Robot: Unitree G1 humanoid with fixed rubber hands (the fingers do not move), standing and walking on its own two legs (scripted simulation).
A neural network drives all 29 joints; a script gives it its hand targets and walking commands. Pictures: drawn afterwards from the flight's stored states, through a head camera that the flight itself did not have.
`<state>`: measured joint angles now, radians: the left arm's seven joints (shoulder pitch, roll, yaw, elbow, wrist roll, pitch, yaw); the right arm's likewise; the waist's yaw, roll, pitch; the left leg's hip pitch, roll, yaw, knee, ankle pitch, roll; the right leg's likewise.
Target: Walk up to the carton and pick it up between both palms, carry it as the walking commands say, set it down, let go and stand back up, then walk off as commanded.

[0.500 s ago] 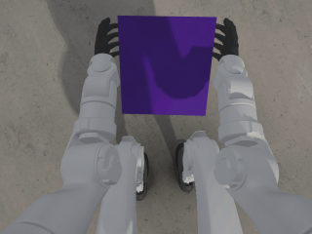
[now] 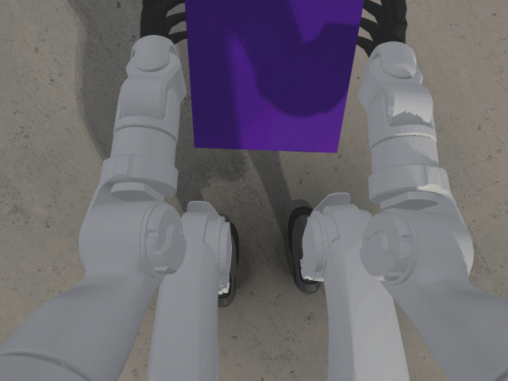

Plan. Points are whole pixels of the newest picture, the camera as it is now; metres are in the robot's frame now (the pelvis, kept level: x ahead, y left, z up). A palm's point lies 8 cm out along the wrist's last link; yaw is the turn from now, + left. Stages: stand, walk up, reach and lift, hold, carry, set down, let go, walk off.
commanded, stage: set down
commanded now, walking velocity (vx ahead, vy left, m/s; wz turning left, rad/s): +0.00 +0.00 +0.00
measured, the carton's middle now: (268, 59) +0.53 -0.02 -0.22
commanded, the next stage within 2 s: none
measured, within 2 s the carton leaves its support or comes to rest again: neither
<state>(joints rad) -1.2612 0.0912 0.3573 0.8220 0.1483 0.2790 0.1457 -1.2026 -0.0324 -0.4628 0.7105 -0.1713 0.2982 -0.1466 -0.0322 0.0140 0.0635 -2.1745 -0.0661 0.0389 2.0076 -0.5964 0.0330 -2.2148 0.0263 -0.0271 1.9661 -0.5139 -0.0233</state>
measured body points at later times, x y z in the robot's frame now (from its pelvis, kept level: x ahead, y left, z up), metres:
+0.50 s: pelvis +0.00 +0.00 -0.05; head +0.35 +0.00 +0.23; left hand +0.57 +0.12 -0.18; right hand +0.55 -0.17 -0.18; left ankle +0.09 +0.10 -0.39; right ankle +0.11 -0.11 -0.39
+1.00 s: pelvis +0.00 +0.00 -0.05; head +0.36 +0.00 +0.21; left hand +0.58 +0.12 -0.19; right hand +0.56 -0.18 -0.19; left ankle +0.09 +0.10 -0.39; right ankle +0.11 -0.11 -0.39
